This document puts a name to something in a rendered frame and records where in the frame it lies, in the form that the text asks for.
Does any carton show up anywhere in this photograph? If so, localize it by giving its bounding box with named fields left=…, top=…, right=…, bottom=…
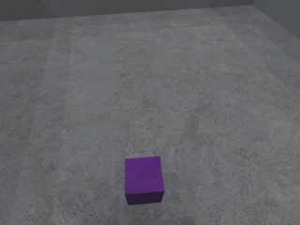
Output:
left=125, top=157, right=165, bottom=205

